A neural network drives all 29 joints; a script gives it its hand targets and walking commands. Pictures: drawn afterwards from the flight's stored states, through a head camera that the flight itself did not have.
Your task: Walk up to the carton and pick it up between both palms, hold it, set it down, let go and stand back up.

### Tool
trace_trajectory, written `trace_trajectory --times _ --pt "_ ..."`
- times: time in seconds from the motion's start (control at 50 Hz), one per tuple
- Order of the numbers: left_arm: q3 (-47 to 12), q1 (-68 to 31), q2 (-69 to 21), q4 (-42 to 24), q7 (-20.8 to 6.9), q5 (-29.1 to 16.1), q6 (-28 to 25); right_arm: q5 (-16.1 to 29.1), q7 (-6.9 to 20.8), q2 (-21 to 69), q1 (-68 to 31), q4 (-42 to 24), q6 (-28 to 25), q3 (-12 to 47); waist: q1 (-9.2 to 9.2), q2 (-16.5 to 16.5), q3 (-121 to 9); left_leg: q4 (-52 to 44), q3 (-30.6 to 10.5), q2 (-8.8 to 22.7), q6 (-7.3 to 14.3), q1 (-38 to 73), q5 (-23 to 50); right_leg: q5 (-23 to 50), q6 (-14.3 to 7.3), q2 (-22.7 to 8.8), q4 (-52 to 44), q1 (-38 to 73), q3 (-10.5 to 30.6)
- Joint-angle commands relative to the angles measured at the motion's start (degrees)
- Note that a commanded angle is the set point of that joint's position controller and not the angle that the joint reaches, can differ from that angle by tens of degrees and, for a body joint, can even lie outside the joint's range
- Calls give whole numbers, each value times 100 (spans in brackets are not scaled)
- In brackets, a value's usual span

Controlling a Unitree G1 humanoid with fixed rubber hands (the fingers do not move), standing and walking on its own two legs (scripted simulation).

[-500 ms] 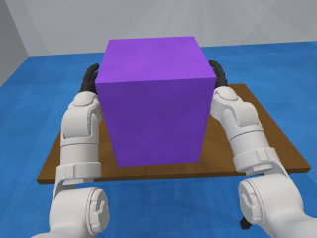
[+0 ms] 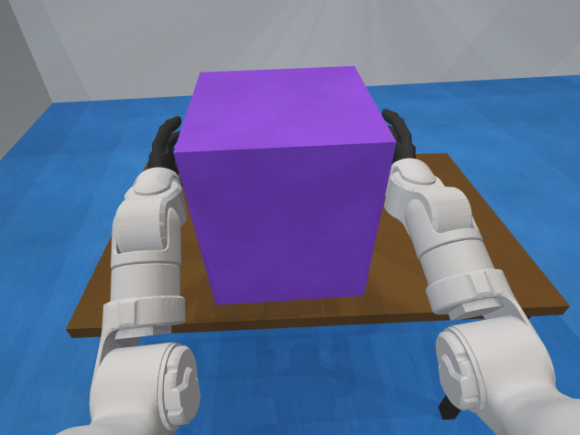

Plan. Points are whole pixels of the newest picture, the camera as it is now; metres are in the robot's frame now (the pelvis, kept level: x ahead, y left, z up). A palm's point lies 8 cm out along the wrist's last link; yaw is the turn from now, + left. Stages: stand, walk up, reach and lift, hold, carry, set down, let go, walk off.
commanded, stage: hold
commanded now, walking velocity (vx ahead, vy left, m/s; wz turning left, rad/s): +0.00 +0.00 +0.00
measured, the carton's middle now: (284, 187) +0.40 +0.00 +0.20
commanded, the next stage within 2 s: none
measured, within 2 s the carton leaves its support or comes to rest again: neither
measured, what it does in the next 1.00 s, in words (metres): stands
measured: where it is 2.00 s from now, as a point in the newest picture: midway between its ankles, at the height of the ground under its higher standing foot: outside the picture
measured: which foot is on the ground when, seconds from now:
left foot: down 0.00-1.00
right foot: down 0.00-1.00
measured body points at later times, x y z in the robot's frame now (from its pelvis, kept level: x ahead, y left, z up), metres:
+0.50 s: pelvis +0.00 +0.00 +0.00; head -0.05 +0.02 +0.45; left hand +0.40 +0.16 +0.23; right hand +0.39 -0.15 +0.23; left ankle +0.05 +0.15 -0.74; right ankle +0.02 -0.13 -0.74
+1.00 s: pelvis +0.00 +0.00 +0.00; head -0.05 +0.02 +0.45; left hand +0.40 +0.16 +0.23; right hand +0.39 -0.15 +0.23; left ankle +0.05 +0.15 -0.74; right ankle +0.02 -0.13 -0.74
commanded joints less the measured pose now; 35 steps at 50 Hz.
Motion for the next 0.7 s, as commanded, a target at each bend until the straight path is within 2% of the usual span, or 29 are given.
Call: trace_trajectory --times 0.0,0.68 --pt "-3060 -3921 -4106 -1024 -801 -637 -485 1159 654 3825 -4623 -2189 -335 2381 -85 603 -2644 92 -37 -610 65 2019 698 868 203 486 -681 1113 -312" --pt "-3034 -3936 -4099 -972 -812 -624 -489 1139 658 3828 -4642 -2162 -341 2362 -84 594 -2605 83 -36 -613 71 1994 656 823 201 484 -688 1109 -317"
